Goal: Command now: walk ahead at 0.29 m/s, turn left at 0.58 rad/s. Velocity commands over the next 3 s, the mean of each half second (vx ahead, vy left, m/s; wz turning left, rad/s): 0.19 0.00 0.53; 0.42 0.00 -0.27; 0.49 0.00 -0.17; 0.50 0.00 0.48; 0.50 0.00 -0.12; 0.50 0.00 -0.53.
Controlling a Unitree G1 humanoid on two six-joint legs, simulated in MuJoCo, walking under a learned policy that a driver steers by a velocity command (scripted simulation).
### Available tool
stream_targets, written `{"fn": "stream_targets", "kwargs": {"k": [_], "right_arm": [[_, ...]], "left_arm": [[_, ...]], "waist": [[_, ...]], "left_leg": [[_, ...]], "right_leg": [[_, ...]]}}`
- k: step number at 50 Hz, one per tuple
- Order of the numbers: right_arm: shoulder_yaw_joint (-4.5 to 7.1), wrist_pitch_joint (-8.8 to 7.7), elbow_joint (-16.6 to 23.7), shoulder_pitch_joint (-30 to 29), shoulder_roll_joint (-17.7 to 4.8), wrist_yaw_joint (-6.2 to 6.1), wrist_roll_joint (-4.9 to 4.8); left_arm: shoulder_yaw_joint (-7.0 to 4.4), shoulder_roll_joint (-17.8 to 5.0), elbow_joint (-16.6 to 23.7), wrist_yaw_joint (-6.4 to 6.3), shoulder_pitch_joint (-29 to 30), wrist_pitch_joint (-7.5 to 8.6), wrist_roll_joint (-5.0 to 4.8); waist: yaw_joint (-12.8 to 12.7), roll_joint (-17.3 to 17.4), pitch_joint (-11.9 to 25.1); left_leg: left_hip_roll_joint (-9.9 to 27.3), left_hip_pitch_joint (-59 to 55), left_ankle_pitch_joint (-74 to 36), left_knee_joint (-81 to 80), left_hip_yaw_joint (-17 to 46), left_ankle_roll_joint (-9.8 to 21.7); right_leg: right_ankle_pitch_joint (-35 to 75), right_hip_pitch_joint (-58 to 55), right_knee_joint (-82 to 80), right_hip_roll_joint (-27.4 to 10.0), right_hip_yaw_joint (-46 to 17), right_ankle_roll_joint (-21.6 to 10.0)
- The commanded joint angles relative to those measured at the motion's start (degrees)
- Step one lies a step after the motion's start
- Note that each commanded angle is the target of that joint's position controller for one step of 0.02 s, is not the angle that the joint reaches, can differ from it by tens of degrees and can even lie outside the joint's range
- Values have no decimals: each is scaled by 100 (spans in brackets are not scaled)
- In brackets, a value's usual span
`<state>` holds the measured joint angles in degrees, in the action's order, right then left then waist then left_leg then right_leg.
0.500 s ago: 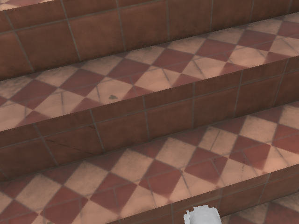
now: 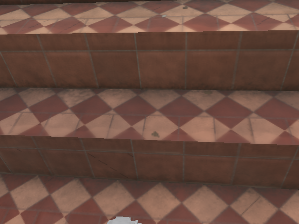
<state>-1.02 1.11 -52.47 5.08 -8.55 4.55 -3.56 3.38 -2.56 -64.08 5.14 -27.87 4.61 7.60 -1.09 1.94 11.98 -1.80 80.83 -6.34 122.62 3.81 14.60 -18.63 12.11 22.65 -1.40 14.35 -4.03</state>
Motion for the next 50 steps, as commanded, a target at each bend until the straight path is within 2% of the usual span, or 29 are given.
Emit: {"fn": "stream_targets", "kwargs": {"k": [1, 4, 5, 7, 8, 13, 15, 17, 18, 19, 20, 23, 24, 27, 28, 29, 30, 33, 35, 36, 37, 38, 39, 40, 41, 42, 44, 47, 50], "right_arm": [[227, 203, 804, -1459, -560, -368, 83], [183, 565, 1074, -2159, -697, -125, 311], [-7, 829, 1408, -2237, -332, 92, 353], [-252, 1065, 1351, -1763, -205, 183, 360], [-196, 985, 1245, -1415, -466, 239, 347], [-128, 1060, 1181, -768, -695, 22, 237], [-45, 1139, 1007, -322, -850, -130, 352], [-43, 925, 703, 1322, -959, -261, 785], [-74, 664, 153, 2415, -925, -75, 884], [-56, 300, -274, 2667, -967, 108, 772], [201, 25, -56, 683, -783, -582, 562], [103, -501, -179, 345, -286, -831, 493], [-187, -498, 525, -414, -90, -259, 357], [-74, -522, -182, 1659, -625, -14, 382], [329, -746, -367, 1714, -874, -659, 496], [253, -824, -482, 1757, -615, -925, 506], [10, -720, -48, 841, -411, -322, 392], [79, -639, 707, -492, -856, -87, 306], [214, -627, 470, -82, -1287, 129, 731], [276, -552, 99, 1423, -1185, 342, 810], [249, -404, -210, 1996, -1145, 584, 1015], [315, -246, -134, 654, -1289, 643, 981], [273, -86, -70, 136, -897, 661, 816], [112, 61, -105, -77, -167, 723, 701], [23, 52, 38, 19, 139, 719, 620], [-56, 12, 285, -367, 150, 607, 505], [-176, -289, 679, -56, -238, 277, 731], [-264, -290, 802, -370, -59, -104, 519], [-205, -342, 1073, -1206, -270, -82, 357]], "left_arm": [[-86, -1001, -55, 273, -730, 17, 37], [-218, -1641, 401, 454, 680, -56, -203], [-316, -2043, 125, 426, 277, -111, -336], [-312, -2101, 135, 452, 253, -244, -24], [-447, -2214, 331, 346, 307, -137, -310], [-541, -2206, 663, 346, 854, -370, 18], [-457, -1620, 797, 352, 1304, -492, 83], [-381, -1227, 940, 471, 1749, -756, -258], [-432, -1395, 961, 426, 1924, -771, -358], [-487, -1482, 1145, 311, 2034, -652, -227], [-165, -606, 2212, -322, 2242, -220, -339], [-233, -1052, 2132, -655, 1937, -65, -320], [-446, -1817, 1715, -267, 1975, -332, -290], [-534, -1780, 2174, -283, 2761, -576, -131], [-136, -471, 2697, -600, 2783, -333, -508], [-156, -576, 2447, -684, 2723, -278, -620], [-367, -1626, 2184, -391, 3000, -417, -297], [-558, -1564, 2020, -118, 1761, -706, -22], [-608, -1316, 1520, -100, 603, -851, -318], [-672, -1624, 1806, -102, 1448, -846, -519], [-739, -1736, 1872, -94, 1883, -895, -678], [-679, -1404, 1487, -105, 476, -919, -567], [-539, -873, 1042, -169, -640, -912, -340], [-472, -624, 769, -161, -780, -856, -149], [-509, -1132, 671, -74, -1251, -825, -53], [-420, -1047, 277, 81, -1926, -888, 285], [-468, -1070, 379, 45, -562, -349, -283], [-269, -853, 168, -93, 143, -39, -188], [-381, -1351, 191, -249, -250, 105, -219]], "waist": [[99, -1080, -222], [601, -754, -347], [812, -1335, -25], [809, -1594, 220], [619, -1806, 551], [727, -1352, 503], [823, -839, 248], [1352, 816, 121], [1593, 694, -82], [1330, 358, -352], [65, 730, -890], [-287, -197, -1038], [176, -16, -69], [688, -404, -13], [164, -560, -1000], [222, -597, -1249], [300, 47, -376], [-648, 130, -57], [-654, 229, -162], [292, -343, 185], [503, -21, 179], [-501, 389, -43], [-787, -12, -158], [-623, -763, -681], [-426, -1058, -747], [-599, -349, -300], [67, -190, -447], [648, 177, -1042], [283, -462, -888]], "left_leg": [[-15, 1321, 779, -836, 184, -66], [29, -325, 3124, -2846, -1278, -224], [-88, -754, 3689, -2998, -1860, -286], [-154, -460, 3831, -3618, -1532, -441], [-556, -873, 4505, -4108, -1843, -664], [-1166, -2396, 3782, -5539, -1244, -716], [-1112, -3152, 3148, -6666, -355, -744], [-191, -4235, 4449, -8555, 3503, 203], [103, -4921, 5092, -8826, 4552, 585], [150, -5797, 4543, -8743, 4368, 409], [-11, -4960, 4755, -8916, 3368, 57], [-277, -4465, 3819, -8613, 2290, 34], [55, -4882, 1930, -8683, 2753, 219], [916, -6047, 697, -8777, 3824, 798], [830, -5947, 3422, -9432, 2861, 134], [680, -4995, 3512, -9684, 2562, 145], [649, -4376, 1983, -9504, 2674, 537], [609, -3562, -1331, -9603, 1352, 639], [1114, -5408, -3112, -8687, 1086, 1091], [672, -6200, -3901, -8737, 1020, 1065], [621, -6673, -4441, -8565, 620, 907], [919, -6894, -3739, -7688, 371, 1142], [746, -6518, -2472, -6452, 382, 1130], [-42, -4051, 589, -4231, 209, 771], [-1064, -1062, 1578, -1089, 832, 499], [-1467, 298, 1341, 460, 1525, 536], [-498, 1861, 1873, 847, 1030, -177], [335, 882, 688, 887, 132, -83], [295, -423, 373, 685, -513, -274]], "right_leg": [[6994, -1809, -449, -1794, -863, -120], [8773, -457, -1031, -1901, -235, -283], [10539, -358, -936, -2028, -321, -646], [11065, -1467, -714, -2340, -293, -729], [11147, -2308, -359, -2123, -187, -807], [10289, -2028, -13, -1854, -402, -1626], [7518, -1225, 1171, -1133, -226, -1684], [2874, 2463, 6835, -45, -1974, -1004], [2574, 4114, 8714, 888, -3574, -1048], [2402, 5142, 9292, 1377, -4245, -987], [885, 3899, 9048, 775, -2450, -237], [1058, 3568, 9114, 763, -1909, 211], [1013, 4799, 9671, 540, -3047, 47], [90, 5916, 10293, 686, -3261, -15], [-44, 4960, 8422, 388, -2151, 125], [340, 4323, 8204, 416, -1643, 263], [310, 4043, 7959, 39, -2232, -60], [664, 517, 4006, -54, -1373, 171], [548, 238, 2261, 192, -1118, 439], [668, 346, 1201, 679, -733, 184], [1233, 603, 1237, 806, -933, -246], [2056, 635, 444, 472, -1110, -260], [1915, 242, -621, 417, -1672, -244], [2075, -624, -779, 5, -2758, -720], [3341, -1753, 196, -688, -4230, -1446], [3701, -2299, 531, -619, -4229, -1297], [265, -2209, 118, -1165, -5007, -1550], [-484, 683, -162, -553, -4417, -459], [18, 2040, -365, -58, -4261, -74]]}}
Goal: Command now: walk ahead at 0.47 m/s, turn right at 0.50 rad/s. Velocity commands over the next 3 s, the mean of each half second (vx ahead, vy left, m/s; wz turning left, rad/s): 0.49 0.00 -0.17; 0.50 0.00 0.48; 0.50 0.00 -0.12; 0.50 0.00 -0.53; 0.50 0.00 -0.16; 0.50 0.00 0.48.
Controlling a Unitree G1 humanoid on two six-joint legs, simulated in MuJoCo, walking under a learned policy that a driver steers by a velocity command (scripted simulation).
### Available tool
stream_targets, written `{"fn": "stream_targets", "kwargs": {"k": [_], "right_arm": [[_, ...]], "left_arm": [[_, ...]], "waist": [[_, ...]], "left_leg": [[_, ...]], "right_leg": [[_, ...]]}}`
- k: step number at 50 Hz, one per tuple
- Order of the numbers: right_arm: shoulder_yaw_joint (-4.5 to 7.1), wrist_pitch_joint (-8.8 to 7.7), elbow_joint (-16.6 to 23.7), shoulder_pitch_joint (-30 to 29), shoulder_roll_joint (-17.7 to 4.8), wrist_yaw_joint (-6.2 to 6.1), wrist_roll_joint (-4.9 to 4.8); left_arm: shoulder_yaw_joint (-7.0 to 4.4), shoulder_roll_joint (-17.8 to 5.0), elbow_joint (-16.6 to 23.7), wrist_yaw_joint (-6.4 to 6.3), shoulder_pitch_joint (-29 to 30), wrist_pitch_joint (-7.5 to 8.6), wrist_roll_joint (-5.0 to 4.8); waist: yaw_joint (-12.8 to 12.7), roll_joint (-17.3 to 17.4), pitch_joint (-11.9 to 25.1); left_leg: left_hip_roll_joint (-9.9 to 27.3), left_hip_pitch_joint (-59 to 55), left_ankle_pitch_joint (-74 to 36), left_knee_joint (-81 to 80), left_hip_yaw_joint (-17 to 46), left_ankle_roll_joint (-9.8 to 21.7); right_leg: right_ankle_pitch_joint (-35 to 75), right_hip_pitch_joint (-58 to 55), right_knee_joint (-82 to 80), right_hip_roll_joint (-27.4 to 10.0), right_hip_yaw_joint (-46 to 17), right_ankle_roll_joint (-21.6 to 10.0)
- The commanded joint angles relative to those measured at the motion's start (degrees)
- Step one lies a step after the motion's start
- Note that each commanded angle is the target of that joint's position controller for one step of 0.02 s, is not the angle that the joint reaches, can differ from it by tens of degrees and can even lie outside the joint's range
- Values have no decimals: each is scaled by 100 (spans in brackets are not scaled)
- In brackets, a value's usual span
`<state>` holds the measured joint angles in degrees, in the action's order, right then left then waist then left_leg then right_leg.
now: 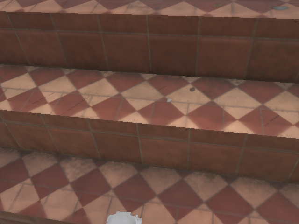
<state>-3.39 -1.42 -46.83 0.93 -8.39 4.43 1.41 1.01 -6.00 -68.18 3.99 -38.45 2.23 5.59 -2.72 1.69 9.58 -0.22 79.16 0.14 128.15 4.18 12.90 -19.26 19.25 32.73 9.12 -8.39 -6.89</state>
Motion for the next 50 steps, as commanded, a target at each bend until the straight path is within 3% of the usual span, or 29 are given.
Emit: {"fn": "stream_targets", "kwargs": {"k": [1, 3, 5, 7, 8, 10, 11, 12, 13, 14, 15, 16, 18, 19, 20, 21, 22, 24, 26, 27, 28, 29, 30, 33, 42, 44, 46, 48, 50], "right_arm": [[40, -92, 523, -994, -316, -64, -136], [132, 54, 835, -1943, -403, -183, -201], [203, 268, 962, -2377, -359, -260, 103], [91, 803, 1226, -2603, -11, -33, 149], [210, 738, 1216, -2151, -209, 86, 3], [281, 702, 709, -641, -402, 96, -65], [358, 776, 521, -335, -477, 73, -80], [528, 340, -416, 1495, -615, -491, 122], [553, 292, -901, 2138, -717, -750, -14], [581, 352, -1075, 1550, -786, -979, -124], [471, 387, -1104, 968, -325, -1113, -5], [397, 304, -1106, 813, -28, -1078, 80], [415, -188, -1380, 808, 230, -938, 237], [451, -427, -1449, 830, 136, -855, 256], [190, -353, -1001, 214, 480, -406, -1], [278, -488, -599, -309, 25, -292, -143], [583, -457, -274, -853, -1060, -295, -319], [777, -431, -294, -1140, -1771, -299, 53], [667, -607, -404, 470, -1276, -170, 142], [639, -638, -693, 947, -1013, -23, 227], [575, -554, -748, 599, -696, 98, 71], [485, -495, -1215, 2132, -167, 210, -61], [431, -545, -1310, 2502, -84, 252, -31], [346, -300, -537, 867, -280, 129, -167], [-139, 300, 758, -1329, -74, 117, -204], [-193, 585, 1314, -2589, -96, 129, -24], [-204, 834, 1117, -1767, 146, 308, -72], [-131, 831, 1017, -1253, -52, 350, 23], [30, 700, 792, -321, -449, 172, -94]], "left_arm": [[-151, -997, 445, -168, 361, 367, -8], [-210, -1070, 225, -63, -216, 393, -80], [-250, -1079, 288, 52, 9, 413, -477], [-166, -982, -78, 353, 193, 232, -459], [-193, -1287, -100, 503, 61, 379, -629], [-336, -1556, -240, 600, -150, 486, -186], [-348, -1529, -184, 606, -109, 434, -175], [-449, -982, 317, -401, 680, 495, -975], [-386, -1056, 589, -634, 1265, 499, -928], [-368, -943, 855, -721, 1930, 424, -828], [-333, -877, 1559, -700, 2967, 313, -509], [-193, -361, 2439, -575, 3813, 210, -223], [77, 407, 3093, -487, 3457, 195, -52], [131, 279, 3112, -450, 3033, 266, 43], [89, -792, 2756, -318, 3129, -210, -174], [41, -842, 3096, -334, 3216, -274, -81], [35, -1179, 3645, -147, 3500, -268, -23], [-18, -845, 2681, -43, 2081, -175, -365], [-195, -1349, 2284, -94, 2348, -34, -443], [-314, -1458, 2086, -94, 1930, -106, -324], [-462, -1498, 1402, -169, 155, -135, 71], [-649, -2340, 1074, -198, -374, -157, 70], [-546, -2142, 1182, -61, 387, -93, -66], [-74, -413, 1016, 44, 1765, -85, -85], [57, -399, 414, -153, 819, 293, 396], [87, -478, 261, 54, 525, 265, 96], [86, -1023, 431, 324, 859, 402, -347], [-165, -1788, 309, 279, 481, 506, -426], [-355, -2104, 269, 391, 468, 477, -140]], "waist": [[225, -653, -623], [14, -978, -494], [196, -1376, -300], [537, -1531, -302], [651, -1972, -208], [739, -1253, 1382], [820, -898, 1379], [1238, -766, 1161], [1571, -248, 819], [1403, 1255, 116], [1243, 1777, -597], [1060, 1083, -1143], [88, 252, -1285], [-249, -191, -763], [283, -1695, -91], [-201, -738, -280], [-641, -465, 39], [-1157, -115, -36], [-380, -1186, 542], [-422, -1089, 621], [-1044, -768, 312], [-503, -1624, 166], [-31, -1365, 283], [-26, -673, -239], [106, -482, -716], [71, -766, -845], [684, -1337, -387], [755, -1537, 185], [898, -1818, 713]], "left_leg": [[91, -42, -240, -61, -621, -182], [-92, 160, 502, -1550, -837, -451], [-174, 103, 1863, -2818, -1487, -562], [-470, -1830, 3610, -4907, -1658, -512], [-838, -2109, 3660, -4581, -2317, -726], [-641, -3688, 2358, -5320, -1123, -120], [-628, -4450, 2815, -5748, -520, 13], [-670, -6152, 4716, -5870, -198, 148], [-503, -6398, 5096, -6860, 661, 336], [237, -5400, 5166, -8146, 2363, 889], [970, -3882, 5045, -9477, 3948, 1405], [886, -3127, 5665, -9606, 4387, 1401], [768, -3274, 5274, -9349, 3646, 706], [620, -3888, 5011, -9715, 3221, 442], [282, -4313, 2253, -9406, 2034, 53], [-36, -3909, 2186, -9672, 1354, -106], [-236, -2279, 1564, -10307, 820, -208], [15, -905, 929, -10345, 1072, 227], [-321, -2076, -924, -9199, 787, 262], [-573, -2901, -1058, -8340, 557, 30], [-663, -3043, -336, -6433, 660, 32], [-1335, -1367, 1711, -3229, 1064, -327], [-1166, -78, 1489, -754, 1538, -176], [-790, 1230, 461, 423, 1256, 352], [576, 1352, -317, -1478, -526, 232], [809, 349, 1389, -2760, -1388, 252], [191, -2364, 1745, -3048, -1993, -89], [-330, -2219, 2938, -4661, -2266, -249], [-591, -3565, 2534, -6407, -1895, -99]], "right_leg": [[501, 924, -1301, -1078, -2088, 203], [1974, 344, -1424, -1134, -2483, 72], [3776, -387, -1862, -1491, -2483, -327], [7148, 397, -2486, -2091, -2294, -1194], [11024, -416, -2085, -2314, -1756, -1413], [14763, -1644, -740, -2267, -863, -870], [14170, -937, -446, -2209, -960, -579], [11734, -36, 358, -1406, 59, 239], [10048, 1025, 1181, -1035, 123, 389], [5925, 1710, 3240, -468, 302, 511], [1476, 2369, 6655, -248, 113, 753], [60, 3186, 8422, -318, -514, 502], [-797, 4010, 8883, -721, -1221, -63], [-636, 3916, 8584, -675, -1087, -173], [-174, 4243, 6717, -915, -1088, -158], [-626, 3799, 5962, -978, -438, -50], [-2097, 1086, 3859, -1032, 160, 328], [691, -1653, 3383, -927, 878, 931], [921, -1883, 1456, -719, 588, 532], [1432, -1988, 220, -795, 186, 159], [2000, -2448, -895, -1036, -379, -114], [4696, -3124, -399, -2588, -2760, -1543], [3418, -3150, -385, -2896, -2878, -1248], [-182, -2000, -1014, -2519, -1765, -572], [861, -469, -2640, -2385, 18, -717], [1772, 41, -3718, -2684, 377, -826], [6908, 1013, -3079, -2603, 1049, -1128], [10678, -1507, -2072, -2881, 1378, -1052], [12736, -2670, -852, -2823, 1470, -718]]}}
Over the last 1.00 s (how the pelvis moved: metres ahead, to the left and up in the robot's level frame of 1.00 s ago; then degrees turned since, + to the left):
0.21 -0.05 0.20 3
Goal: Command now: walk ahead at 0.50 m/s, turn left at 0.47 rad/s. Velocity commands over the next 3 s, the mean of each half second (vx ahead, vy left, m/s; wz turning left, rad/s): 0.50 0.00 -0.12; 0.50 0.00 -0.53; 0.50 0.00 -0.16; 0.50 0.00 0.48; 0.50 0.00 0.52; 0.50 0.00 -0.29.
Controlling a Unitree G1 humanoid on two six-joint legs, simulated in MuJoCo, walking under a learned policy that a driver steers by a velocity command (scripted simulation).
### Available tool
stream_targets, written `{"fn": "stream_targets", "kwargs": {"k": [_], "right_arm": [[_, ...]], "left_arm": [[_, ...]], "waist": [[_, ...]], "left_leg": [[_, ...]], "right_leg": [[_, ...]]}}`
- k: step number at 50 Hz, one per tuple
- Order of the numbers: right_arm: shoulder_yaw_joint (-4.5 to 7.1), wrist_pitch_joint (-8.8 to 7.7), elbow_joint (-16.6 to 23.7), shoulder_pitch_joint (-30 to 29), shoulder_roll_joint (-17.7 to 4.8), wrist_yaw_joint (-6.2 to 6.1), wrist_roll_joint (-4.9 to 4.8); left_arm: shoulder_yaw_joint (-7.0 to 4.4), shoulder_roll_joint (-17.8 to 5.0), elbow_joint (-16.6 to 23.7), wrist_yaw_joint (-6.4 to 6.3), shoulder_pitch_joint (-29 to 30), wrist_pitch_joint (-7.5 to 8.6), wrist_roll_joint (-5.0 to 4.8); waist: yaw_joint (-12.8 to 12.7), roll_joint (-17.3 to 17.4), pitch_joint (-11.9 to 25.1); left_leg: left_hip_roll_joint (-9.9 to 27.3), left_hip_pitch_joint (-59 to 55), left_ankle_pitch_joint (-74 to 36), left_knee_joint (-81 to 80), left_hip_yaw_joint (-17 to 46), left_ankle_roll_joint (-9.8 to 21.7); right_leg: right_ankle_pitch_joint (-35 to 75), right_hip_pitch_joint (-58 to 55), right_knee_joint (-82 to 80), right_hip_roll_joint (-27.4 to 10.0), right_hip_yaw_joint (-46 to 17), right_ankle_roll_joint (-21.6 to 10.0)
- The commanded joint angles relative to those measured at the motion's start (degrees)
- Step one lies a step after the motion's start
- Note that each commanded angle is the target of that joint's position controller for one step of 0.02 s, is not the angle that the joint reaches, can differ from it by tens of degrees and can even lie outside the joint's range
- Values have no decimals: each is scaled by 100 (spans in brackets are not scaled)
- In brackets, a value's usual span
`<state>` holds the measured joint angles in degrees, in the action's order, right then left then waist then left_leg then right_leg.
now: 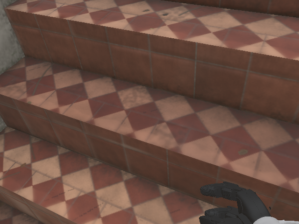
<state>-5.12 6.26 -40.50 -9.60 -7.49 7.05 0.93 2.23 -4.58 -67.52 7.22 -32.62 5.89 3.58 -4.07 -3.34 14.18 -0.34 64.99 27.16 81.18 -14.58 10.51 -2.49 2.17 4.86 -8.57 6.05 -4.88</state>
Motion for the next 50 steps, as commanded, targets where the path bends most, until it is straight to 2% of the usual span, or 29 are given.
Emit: {"fn": "stream_targets", "kwargs": {"k": [1, 2, 3, 4, 6, 7, 8, 9, 10, 13, 17, 20, 22, 23, 25, 27, 29, 30, 31, 35, 36, 38, 39, 40, 43, 45, 47, 48, 50], "right_arm": [[304, -101, -506, 2376, -852, -212, -87], [509, -78, -1027, 3989, -1475, -323, 103], [779, -241, -1242, 4542, -1715, -321, 296], [782, -557, -1737, 4194, -1650, -388, 297], [544, -820, -2022, 2702, -627, -176, 148], [625, -975, -2035, 2003, -163, -648, -67], [516, -1102, -2126, 1690, -80, -786, 23], [503, -1236, -2085, 1618, -58, -836, 99], [448, -1091, -1492, 534, -112, -311, 459], [392, -1042, -1744, 1475, -277, -243, 428], [338, -1065, -2222, 3425, -454, -220, 666], [256, -1135, -2044, 3218, -340, -88, 543], [303, -1010, -2150, 3210, -798, 234, 179], [350, -1036, -2241, 3402, -1052, 270, 374], [502, -1258, -1966, 3073, -1447, 207, 230], [533, -1346, -2302, 3702, -1444, 135, 505], [635, -1128, -2293, 2953, -1537, 284, 421], [654, -952, -2127, 2584, -1073, 335, 402], [738, -1182, -856, 1633, -788, -236, 142], [375, -1375, 170, 1448, 206, -594, 395], [370, -1045, -634, 1621, -317, -333, -120], [367, -1080, -272, 1229, -501, -337, -39], [401, -1086, -200, 1099, -674, -356, -79], [314, -1041, -276, 1080, -520, -256, -10], [102, -963, -515, 1071, -43, -218, 113], [144, -888, -22, 46, -288, -312, 70], [186, -656, 670, -1463, -193, -446, 68], [72, -401, 805, -1739, 90, -437, 81], [310, -183, 832, -1358, -413, -306, -30]], "left_arm": [[-389, -1809, 387, 237, -249, 99, 538], [-359, -1442, 614, 358, 183, 24, 405], [-501, -1196, 265, 400, 261, -139, 39], [-506, -765, 455, 246, 746, -134, -225], [-464, -734, 816, 14, 1458, -202, -176], [-213, 61, 2129, -628, 2000, 14, -15], [-139, 142, 2125, -814, 1919, 24, -121], [-133, 73, 2092, -922, 1851, -29, -251], [-241, -395, 1646, -343, 2130, -430, -472], [-243, -394, 1640, 5, 1929, -394, -235], [-189, -706, 2007, -278, 3176, -500, -228], [-232, -838, 2258, -445, 3883, -786, -120], [-51, -725, 2692, -266, 4765, -1154, -81], [-11, -578, 2639, -268, 4465, -1196, -143], [-107, -742, 2472, -182, 3363, -985, -116], [-150, -895, 2212, -331, 2657, -778, -266], [-398, -1667, 1569, -511, 730, -769, -225], [-526, -2141, 1222, -570, 1, -748, -4], [-679, -1750, 1273, -890, 1386, -687, -268], [-388, -707, 957, -954, 1968, -270, -189], [-210, -499, 641, -544, 1436, -387, 70], [-370, -1008, 713, -299, 1198, -396, 229], [-500, -1351, 1012, -235, 1657, -367, 83], [-502, -1322, 825, -299, 1200, -377, 98], [-222, -499, 191, -220, 134, -304, 353], [-217, -652, 194, -128, 227, -192, 341], [-322, -892, 399, -216, 201, -65, -13], [-245, -805, 270, -88, 282, -110, -52], [-386, -1445, 284, 71, 175, 142, -275]], "waist": [[1268, -263, 1334], [1962, 1046, 1634], [2143, 1532, 696], [1620, 789, -680], [713, -34, -976], [-220, 239, -1082], [-441, 32, -1431], [-402, 35, -1662], [-344, 306, -1391], [-275, 384, -1253], [367, 478, -795], [390, 964, -786], [351, 1240, -970], [300, 1383, -970], [-57, 1611, -200], [3, 1565, 673], [-996, 501, 325], [-987, -1015, 117], [-169, -924, 15], [509, -171, -1719], [421, 316, -1489], [703, 523, -978], [883, 476, -671], [751, -124, -351], [691, 172, -1296], [603, 747, -1061], [357, -97, -822], [454, -234, -964], [867, -1177, -126]], "left_leg": [[-25, -5494, -2427, -2045, 1863, 781], [812, -6808, -1053, -4450, 4483, 1210], [1638, -5632, 973, -5916, 6474, 1329], [1584, -4819, 1922, -5664, 6263, 790], [1400, -4049, 1302, -5408, 4627, 437], [1274, -3471, 958, -5653, 3656, -130], [1264, -3161, 468, -5805, 2879, -254], [1324, -2821, 26, -5973, 2436, -177], [1325, -2228, 13, -6559, 2307, 124], [1278, -2900, -516, -6694, 1936, 281], [1302, -5433, -1706, -6475, 1188, 105], [1549, -5158, -2448, -7328, 946, 428], [2052, -4176, -3764, -8106, 947, 1080], [2280, -4919, -4634, -7938, 890, 954], [2312, -6663, -9559, -6729, 387, 1200], [1951, -6849, -11682, -5177, 353, 693], [1192, -3520, -8808, -3044, 849, 349], [292, -1613, -4096, -630, 1533, -42], [5, -2215, -2816, 1424, 1731, -264], [-78, -113, -2308, 4095, 2000, -200], [-542, 991, -2709, 3732, 3536, 426], [-426, 1260, -2873, 3120, 2752, 580], [-282, 1093, -2750, 2874, 2203, 362], [-291, 1654, -2310, 4358, 1862, 204], [-147, 3257, -2024, 6205, 2101, 474], [222, 1957, -2598, 4198, 1369, 269], [238, 269, -1725, 2629, 447, -165], [126, -982, -1053, 1825, 449, -245], [-620, -2502, -840, 356, 86, -602]], "right_leg": [[9835, 1583, 3527, -734, -588, -821], [4162, 3544, 5344, 398, -957, -770], [1281, 4525, 9334, 1064, -2031, -543], [1184, 5957, 11375, 1379, -2707, -615], [1351, 6517, 12030, 1204, -2691, -937], [188, 5802, 12014, 1109, -1693, -439], [-221, 6048, 11993, 1015, -1530, -287], [-295, 6030, 11684, 1046, -1282, -138], [-330, 5882, 12814, 889, -1597, -864], [-275, 6738, 13977, 1242, -1535, -1407], [446, 8444, 12611, 934, -1242, -1165], [-36, 7763, 11072, 515, -657, -934], [-2739, 5985, 8578, 690, 320, -576], [-2570, 6013, 8403, 739, 43, -499], [-2837, 5476, 7863, 1640, 789, -379], [-1794, 3932, 6531, 1667, -193, -664], [-2511, 1611, 4223, 1199, -2651, -1177], [-2916, 1018, 2474, 405, -5085, -1595], [-4615, 1510, 1971, 551, -5331, -1304], [-3132, 2524, 2195, 795, -3739, -636], [-1245, 2269, 2809, 645, -3554, -373], [469, 1858, 2556, 707, -2859, -154], [720, 1935, 2332, 700, -2490, -130], [436, 1572, 2178, 566, -2911, -528], [-1986, 1401, 1999, 492, -3290, -641], [-1309, 2360, 1705, 763, -2763, -591], [-143, 3708, 485, 679, -2999, -910], [1207, 4443, 4, 306, -3211, -1227], [9134, 3038, 680, -221, -3093, -1486]]}}
Over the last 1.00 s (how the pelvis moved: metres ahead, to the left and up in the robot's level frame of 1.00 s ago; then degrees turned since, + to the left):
0.30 -0.08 0.26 14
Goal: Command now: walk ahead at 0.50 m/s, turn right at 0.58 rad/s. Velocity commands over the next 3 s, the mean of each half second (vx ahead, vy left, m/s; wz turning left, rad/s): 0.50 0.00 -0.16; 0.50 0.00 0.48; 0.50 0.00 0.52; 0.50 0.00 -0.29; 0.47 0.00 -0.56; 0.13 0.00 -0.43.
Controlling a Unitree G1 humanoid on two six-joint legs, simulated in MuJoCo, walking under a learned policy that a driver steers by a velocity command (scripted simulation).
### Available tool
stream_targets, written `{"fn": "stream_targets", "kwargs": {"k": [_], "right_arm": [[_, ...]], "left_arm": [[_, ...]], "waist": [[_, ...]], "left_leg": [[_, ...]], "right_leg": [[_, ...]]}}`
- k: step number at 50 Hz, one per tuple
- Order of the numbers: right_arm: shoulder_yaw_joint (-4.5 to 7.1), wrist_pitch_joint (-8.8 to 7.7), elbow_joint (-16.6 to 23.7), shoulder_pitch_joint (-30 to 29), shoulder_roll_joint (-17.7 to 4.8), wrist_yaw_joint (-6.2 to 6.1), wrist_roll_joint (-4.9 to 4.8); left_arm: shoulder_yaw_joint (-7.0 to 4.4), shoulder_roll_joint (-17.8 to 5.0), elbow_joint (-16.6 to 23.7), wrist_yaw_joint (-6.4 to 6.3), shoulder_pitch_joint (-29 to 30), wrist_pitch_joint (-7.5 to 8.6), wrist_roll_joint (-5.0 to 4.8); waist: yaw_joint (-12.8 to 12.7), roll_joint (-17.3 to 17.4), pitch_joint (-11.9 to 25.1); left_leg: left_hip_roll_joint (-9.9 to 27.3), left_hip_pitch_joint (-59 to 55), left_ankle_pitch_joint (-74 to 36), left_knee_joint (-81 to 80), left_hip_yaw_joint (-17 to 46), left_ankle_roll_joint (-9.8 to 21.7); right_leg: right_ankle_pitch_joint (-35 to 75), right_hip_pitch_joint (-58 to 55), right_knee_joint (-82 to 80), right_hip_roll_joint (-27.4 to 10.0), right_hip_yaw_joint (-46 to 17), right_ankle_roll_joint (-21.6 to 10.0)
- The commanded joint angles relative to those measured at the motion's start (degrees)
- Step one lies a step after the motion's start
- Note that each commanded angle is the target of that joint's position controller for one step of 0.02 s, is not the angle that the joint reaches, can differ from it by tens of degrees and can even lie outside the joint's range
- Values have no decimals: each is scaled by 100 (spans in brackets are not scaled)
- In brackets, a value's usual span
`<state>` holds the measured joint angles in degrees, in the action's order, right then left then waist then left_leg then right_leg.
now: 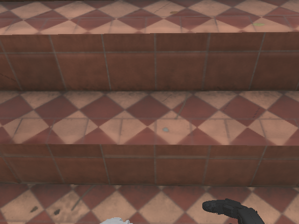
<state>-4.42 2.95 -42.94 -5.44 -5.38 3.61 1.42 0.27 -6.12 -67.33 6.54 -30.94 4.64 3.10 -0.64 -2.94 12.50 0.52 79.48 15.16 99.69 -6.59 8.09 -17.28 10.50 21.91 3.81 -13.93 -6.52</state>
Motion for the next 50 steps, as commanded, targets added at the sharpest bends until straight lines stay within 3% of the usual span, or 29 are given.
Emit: {"fn": "stream_targets", "kwargs": {"k": [1, 2, 3, 4, 5, 6, 8, 9, 10, 12, 14, 18, 21, 22, 24, 26, 27, 28, 29, 30, 31, 32, 34, 35, 36, 37, 42, 46, 50], "right_arm": [[326, 170, 841, -758, -925, 11, -22], [482, 192, 501, 340, -1205, -61, -19], [498, 175, -119, 1904, -1197, -40, -37], [570, 257, -670, 2991, -1372, -71, 188], [863, -79, -1017, 2900, -1452, -573, 101], [755, -251, -1460, 2431, -1098, -664, -208], [548, -581, -2027, 2160, -93, -771, 94], [229, -595, -1497, 1096, 483, -271, 206], [249, -693, -1551, 1117, 540, -166, 111], [308, -663, -1666, 1331, 220, -109, 117], [523, -557, -1704, 1554, -508, -21, 380], [288, -701, -2403, 3188, -35, -4, 607], [249, -895, -2354, 3521, -196, 113, 624], [257, -919, -2323, 3638, -327, 156, 602], [427, -909, -2389, 3642, -858, 441, -54], [585, -1148, -2339, 3349, -1467, 552, -129], [713, -1239, -2205, 3043, -1652, 612, -69], [567, -1298, -2053, 3304, -1003, 682, 313], [436, -1097, -2066, 3243, -308, 709, 400], [614, -951, -2564, 3435, -480, 693, 161], [834, -1107, -1181, 2462, -396, 46, 99], [757, -1065, -705, 1855, -202, -216, 168], [592, -900, -316, 1872, 325, -379, 122], [571, -816, -249, 1950, 352, -335, 61], [478, -639, -1050, 2105, 193, 191, -404], [556, -622, -1029, 2357, -13, 307, -336], [414, -552, -875, 1576, -214, 384, -347], [324, -377, -587, 535, -416, 297, -78], [220, -35, 104, -909, -471, -1, -155]], "left_arm": [[-373, -1675, 481, 182, 511, 380, -464], [-453, -1663, 408, 400, 463, 345, -206], [-302, -1014, 336, 526, -169, 320, 309], [-181, -441, 116, 696, -6, 136, 504], [-615, -1209, 1060, -216, 1426, 370, -174], [-414, -809, 1820, -439, 2360, 413, 76], [-46, 456, 2405, -578, 2523, 220, -27], [-163, -463, 1454, -173, 1909, -199, -416], [-179, -337, 1658, -101, 1752, -287, -386], [-113, -324, 1826, -57, 1960, -313, -132], [52, -189, 2011, -98, 2544, -300, -208], [344, -10, 2364, -209, 3484, -398, -85], [259, -700, 3126, -399, 5288, -504, -120], [299, -647, 3318, -440, 5656, -635, -101], [523, -227, 3594, -211, 6097, -943, -10], [267, -627, 2950, -226, 4116, -810, -150], [126, -1039, 2738, -316, 3227, -767, -41], [93, -1265, 2384, -419, 2027, -679, -157], [-143, -1894, 1976, -501, 646, -743, 175], [-286, -2076, 1697, -427, 745, -631, 63], [-398, -1486, 1664, -622, 1964, -330, -345], [-347, -1235, 1254, -731, 2445, -154, -456], [-85, 19, 561, -806, 2500, 15, -175], [-57, 197, 398, -770, 2494, 88, -120], [-49, -24, 1004, -535, 2527, -123, 89], [-137, -246, 1019, -437, 2420, -180, 66], [4, -292, 426, -232, 1768, -234, 298], [226, -140, 113, -270, 847, 9, 351], [250, -180, -127, -119, 104, 30, 641]], "waist": [[921, -1185, 44], [1092, -638, 835], [997, 898, 2495], [1447, 2379, 1873], [1278, 1645, 1037], [856, 676, -30], [27, 54, -1539], [291, 223, -1280], [-11, 138, -1345], [-132, -117, -776], [22, 515, -638], [198, 330, -906], [535, 562, -541], [541, 789, -526], [284, 1559, -432], [-537, 1789, 335], [-753, 1461, 1050], [-792, -12, 2150], [-1272, -1404, 2094], [-1227, -1303, 988], [-356, -466, 1036], [48, -280, 36], [637, -175, -1078], [755, -49, -1274], [137, 319, -1123], [309, 230, -935], [269, 423, -736], [139, 204, -561], [-175, -1, -727]], "left_leg": [[-881, -3295, 863, -3004, -563, -451], [-901, -4343, 645, -4023, 91, -150], [52, -7161, -335, -4548, 2363, 937], [1221, -7990, 1796, -6913, 5119, 1638], [1610, -6948, 4011, -7012, 6005, 1841], [1305, -5912, 5037, -7101, 5372, 1286], [1331, -4696, 3899, -6934, 3754, 471], [1218, -5076, 1883, -7116, 2695, 390], [861, -4955, 923, -7418, 1986, 300], [1080, -5175, 225, -7880, 1839, 566], [1180, -5326, 598, -8494, 1663, 772], [1314, -6742, 733, -8422, 1878, 614], [966, -5557, -62, -8910, 1194, 298], [1078, -5209, -421, -9183, 1176, 347], [1479, -4245, -2708, -10206, 1220, 1022], [1746, -6901, -9071, -8645, 840, 726], [1585, -7233, -9976, -7345, 687, 489], [1151, -4889, -8171, -5405, 1281, 378], [68, -3153, -2666, -3584, 1672, 335], [-111, -2229, -2925, -340, 2744, 264], [-118, -2928, -1848, 1396, 1505, -86], [31, -2294, -2088, 1415, 1420, -7], [-44, -1949, -2085, 1811, 1570, 212], [-86, -1809, -2083, 1816, 1579, 281], [-99, -1187, -2211, 1621, 2447, 890], [-121, -927, -2049, 1958, 2206, 867], [-246, 1134, -1491, 4257, 1949, 1272], [106, 1548, -1825, 3549, 1256, 1227], [721, 1421, -1315, 1229, 724, 1124]], "right_leg": [[12323, 283, -306, -1840, -1007, -1353], [13717, -224, 1132, -1581, -707, -1327], [12040, 1195, 2806, -1175, -693, -1076], [4930, 3216, 4749, -169, -611, -679], [1872, 3395, 8013, 191, 608, -10], [1739, 4200, 8794, 187, 525, -91], [1429, 5089, 9796, 180, 121, -372], [1953, 5785, 9249, -84, -609, -1047], [1410, 5860, 9111, -33, -339, -1263], [1022, 5874, 9136, -97, 35, -1191], [672, 6242, 10284, -203, 632, -1061], [915, 8681, 11424, -760, 655, -1328], [744, 6938, 8562, -1340, 1486, -972], [819, 6384, 8144, -1406, 1607, -909], [-1134, 3785, 6678, -712, 2423, -393], [-535, 3561, 5774, -138, 2078, -449], [436, 2520, 4731, -163, 1566, -644], [843, -26, 3539, -1201, -716, -1419], [-1150, -883, 844, -2204, -3437, -1729], [-3548, 142, -75, -2414, -4451, -1390], [-3804, 468, 296, -2643, -3506, -772], [-3664, 1313, 831, -2446, -2291, -393], [-2795, 2372, 1049, -2142, -682, 190], [-2462, 2448, 971, -2065, -166, 311], [-294, 2054, 290, -1911, 136, 59], [988, 1692, 180, -2113, 187, -233], [434, 364, -679, -2300, 1210, -599], [504, -133, -906, -1907, 2149, -462], [1377, -659, -1718, -2127, 2570, -487]]}}
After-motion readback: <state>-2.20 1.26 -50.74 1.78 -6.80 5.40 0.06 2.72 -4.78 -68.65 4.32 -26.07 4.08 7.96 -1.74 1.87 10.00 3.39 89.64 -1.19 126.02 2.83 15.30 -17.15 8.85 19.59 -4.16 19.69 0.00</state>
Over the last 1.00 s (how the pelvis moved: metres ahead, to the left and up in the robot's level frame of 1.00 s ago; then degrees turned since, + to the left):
0.40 -0.12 0.40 -21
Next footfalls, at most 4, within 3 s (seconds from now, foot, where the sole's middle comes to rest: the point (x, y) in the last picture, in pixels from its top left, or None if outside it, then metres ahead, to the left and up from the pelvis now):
0.02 left None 0.19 0.11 -0.57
0.52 right None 0.40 -0.24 -0.36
1.12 left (146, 121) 0.63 0.05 -0.14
1.66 right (168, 17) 0.86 -0.02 0.07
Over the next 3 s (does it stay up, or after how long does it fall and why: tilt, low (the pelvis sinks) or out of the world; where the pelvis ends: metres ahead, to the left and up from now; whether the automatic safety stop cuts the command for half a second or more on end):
stays up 1.23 0.08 1.24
